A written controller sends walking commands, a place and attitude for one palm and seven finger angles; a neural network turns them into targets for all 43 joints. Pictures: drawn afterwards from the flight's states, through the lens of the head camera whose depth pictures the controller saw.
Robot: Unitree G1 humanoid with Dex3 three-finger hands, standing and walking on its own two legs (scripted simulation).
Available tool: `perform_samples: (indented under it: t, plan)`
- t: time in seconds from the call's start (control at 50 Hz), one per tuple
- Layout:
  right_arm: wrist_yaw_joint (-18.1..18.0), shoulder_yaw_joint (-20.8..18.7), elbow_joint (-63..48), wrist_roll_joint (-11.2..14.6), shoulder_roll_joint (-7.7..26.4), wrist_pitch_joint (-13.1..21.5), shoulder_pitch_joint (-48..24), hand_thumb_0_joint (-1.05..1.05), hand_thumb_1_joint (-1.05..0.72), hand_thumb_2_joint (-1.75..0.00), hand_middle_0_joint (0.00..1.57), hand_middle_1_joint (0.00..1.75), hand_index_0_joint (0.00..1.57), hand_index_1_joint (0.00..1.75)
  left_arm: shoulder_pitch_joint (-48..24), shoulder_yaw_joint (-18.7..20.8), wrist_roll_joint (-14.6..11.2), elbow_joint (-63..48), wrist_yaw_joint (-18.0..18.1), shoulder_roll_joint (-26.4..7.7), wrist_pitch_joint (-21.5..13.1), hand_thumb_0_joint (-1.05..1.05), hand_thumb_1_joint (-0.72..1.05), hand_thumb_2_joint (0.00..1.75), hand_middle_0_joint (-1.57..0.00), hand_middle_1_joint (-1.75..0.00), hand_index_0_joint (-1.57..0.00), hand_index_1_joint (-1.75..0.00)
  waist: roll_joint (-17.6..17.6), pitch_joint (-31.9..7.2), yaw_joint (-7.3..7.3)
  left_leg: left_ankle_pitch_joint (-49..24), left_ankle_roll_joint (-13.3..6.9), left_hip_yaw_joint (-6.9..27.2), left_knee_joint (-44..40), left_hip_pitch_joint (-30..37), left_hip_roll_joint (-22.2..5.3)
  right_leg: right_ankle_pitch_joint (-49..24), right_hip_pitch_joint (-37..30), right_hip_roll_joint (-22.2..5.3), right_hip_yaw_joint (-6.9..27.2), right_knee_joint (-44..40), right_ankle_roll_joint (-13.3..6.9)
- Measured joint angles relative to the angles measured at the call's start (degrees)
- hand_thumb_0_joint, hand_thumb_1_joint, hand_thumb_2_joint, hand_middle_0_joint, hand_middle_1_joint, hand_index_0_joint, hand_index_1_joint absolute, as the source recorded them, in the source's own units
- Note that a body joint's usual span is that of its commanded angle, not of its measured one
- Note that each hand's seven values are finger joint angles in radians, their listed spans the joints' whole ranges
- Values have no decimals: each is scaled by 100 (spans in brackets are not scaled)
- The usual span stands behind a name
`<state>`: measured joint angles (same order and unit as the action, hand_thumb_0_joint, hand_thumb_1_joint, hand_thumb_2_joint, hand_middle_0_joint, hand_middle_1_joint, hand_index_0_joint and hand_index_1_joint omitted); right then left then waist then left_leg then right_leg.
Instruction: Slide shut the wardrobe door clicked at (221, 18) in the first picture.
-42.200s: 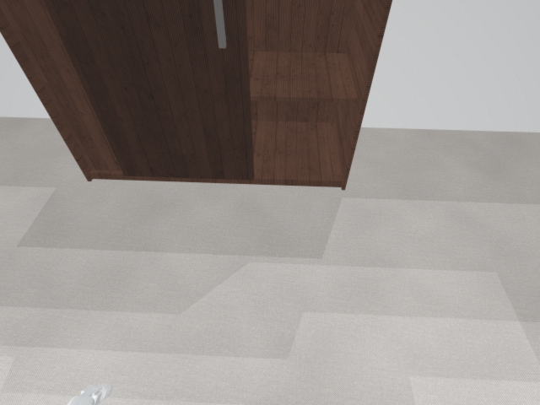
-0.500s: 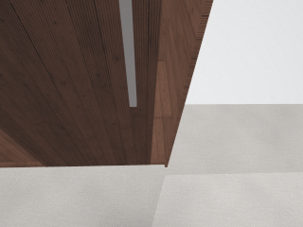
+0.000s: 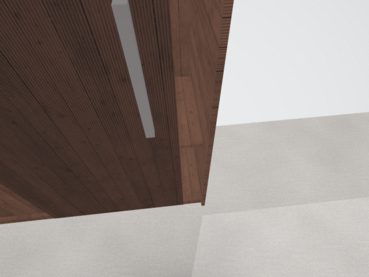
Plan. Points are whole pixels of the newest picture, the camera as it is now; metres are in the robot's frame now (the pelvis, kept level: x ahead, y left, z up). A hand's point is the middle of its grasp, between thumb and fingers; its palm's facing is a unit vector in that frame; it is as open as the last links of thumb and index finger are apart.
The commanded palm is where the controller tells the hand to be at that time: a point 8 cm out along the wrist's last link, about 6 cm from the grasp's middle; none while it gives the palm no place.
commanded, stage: come to a stop and stand still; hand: left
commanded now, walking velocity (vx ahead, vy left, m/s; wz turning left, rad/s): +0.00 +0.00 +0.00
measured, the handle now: (139, 79) +0.49 +0.12 +0.16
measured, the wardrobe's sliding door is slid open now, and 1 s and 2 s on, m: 0.10 0.10 0.10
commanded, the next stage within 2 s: look again from close up in 0.86 s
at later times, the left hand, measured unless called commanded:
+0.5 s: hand out of the picture -0.02 +0.24 -0.17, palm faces +0.03 -0.98 -0.20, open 7.4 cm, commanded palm none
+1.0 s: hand out of the picture -0.05 +0.24 -0.17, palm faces +0.02 -0.98 -0.18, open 7.4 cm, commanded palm none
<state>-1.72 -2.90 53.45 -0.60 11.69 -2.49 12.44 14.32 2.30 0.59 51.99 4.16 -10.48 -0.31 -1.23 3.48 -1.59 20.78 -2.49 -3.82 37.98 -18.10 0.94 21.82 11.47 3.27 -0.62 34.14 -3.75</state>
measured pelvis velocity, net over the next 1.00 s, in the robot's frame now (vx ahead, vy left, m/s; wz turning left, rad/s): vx -0.03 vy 0.07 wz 0.01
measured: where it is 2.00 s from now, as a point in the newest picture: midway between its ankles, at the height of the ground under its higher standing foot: outside the picture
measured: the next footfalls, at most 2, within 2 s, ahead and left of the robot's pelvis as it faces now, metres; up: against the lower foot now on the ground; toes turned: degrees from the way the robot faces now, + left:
none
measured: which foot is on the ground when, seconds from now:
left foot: down 0.00-1.00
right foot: down 0.00-1.00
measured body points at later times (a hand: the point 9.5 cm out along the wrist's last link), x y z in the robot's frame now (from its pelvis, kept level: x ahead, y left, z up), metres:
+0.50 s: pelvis -0.03 +0.06 +0.00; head -0.03 +0.07 +0.45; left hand -0.02 +0.30 -0.15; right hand +0.01 -0.18 -0.14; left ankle -0.02 +0.09 -0.73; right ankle -0.07 -0.07 -0.73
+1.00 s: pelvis -0.03 +0.07 +0.01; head -0.04 +0.09 +0.46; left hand -0.05 +0.29 -0.16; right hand +0.00 -0.18 -0.13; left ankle -0.02 +0.09 -0.73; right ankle -0.07 -0.07 -0.73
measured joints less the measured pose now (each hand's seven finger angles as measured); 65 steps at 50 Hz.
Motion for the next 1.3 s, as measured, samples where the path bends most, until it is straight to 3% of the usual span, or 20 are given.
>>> perform_samples:
  t: [0.04, 0.08, 0.12, 0.16, 0.4, 0.58, 0.84, 1.3]
  plan:
    - [11, 25, -101, -3, -18, 61, 173, 0, -91, -90, 20, 30, 20, 30, 73, -46, -4, -98, -21, -30, 31, 0, 91, 90, -20, -30, -20, -30, 128, -131, -54, -370, -58, -17, -257, 164, 77, 44, 5, -28, -16, 168, -12]
    - [8, 63, -130, -30, -42, 114, 327, 0, -91, -90, 20, 30, 19, 30, 54, -86, -26, -136, -47, -60, 89, 0, 91, 90, -20, -30, -20, -30, 245, -269, -84, -200, -82, 5, -354, 267, 122, 154, 42, -64, -39, 355, 40]
    - [-5, 124, -112, -52, -64, 133, 429, 0, -91, -90, 20, 30, 19, 30, -37, -121, -39, -150, -72, -56, 131, 0, 91, 90, -20, -30, -20, -30, 323, -358, -42, -34, -127, 4, -265, 216, 158, 239, 35, -101, -31, 345, 147]
    - [-8, 198, -72, -60, -85, 144, 462, 0, -91, -90, 19, 30, 19, 30, -112, -158, -35, -174, -110, -33, 104, 0, 91, 90, -20, -30, -20, -30, 361, -385, 33, -27, -166, -20, -184, 117, 186, 358, -68, -123, 6, 48, 131]
    - [23, 384, 180, -51, -182, 302, 399, 0, -93, -90, 20, 30, 20, 30, 192, -270, -3, 262, -232, -13, 177, 0, 91, 90, -20, -30, -20, -30, 178, -404, 129, -517, -407, -62, -757, 233, 310, -202, -160, -248, 39, -507, 351]
    - [49, 403, 455, -24, -112, 314, 372, 0, -91, -90, 20, 30, 20, 30, 525, -260, 32, 669, -257, -133, 181, 0, 91, 90, -20, -30, -19, -30, 224, -392, 238, -859, -510, -99, -1254, 331, 469, -381, -126, -397, 74, -706, 371]
    - [31, 408, 836, 28, -43, 393, 270, 0, -90, -90, 20, 30, 20, 30, 612, -328, 19, 1068, -241, -110, 85, 0, 91, 90, -20, -30, -19, -30, 319, -421, 256, -1021, -536, -91, -1597, 564, 531, -525, -336, -454, 83, -1000, 487]
    - [35, 427, 1067, 37, -105, 428, 277, 0, -90, -90, 20, 30, 20, 30, 310, -347, -2, 1073, -230, -108, 16, 0, 91, 90, -20, -30, -19, -30, 319, -398, 171, -1029, -463, -71, -1695, 704, 480, -573, -501, -400, 77, -1168, 473]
